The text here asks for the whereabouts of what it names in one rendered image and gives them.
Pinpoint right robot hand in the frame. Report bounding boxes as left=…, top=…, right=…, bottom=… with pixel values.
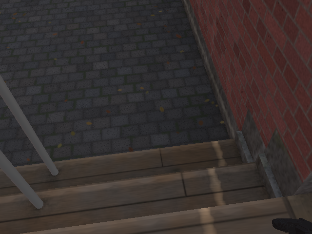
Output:
left=272, top=217, right=312, bottom=234

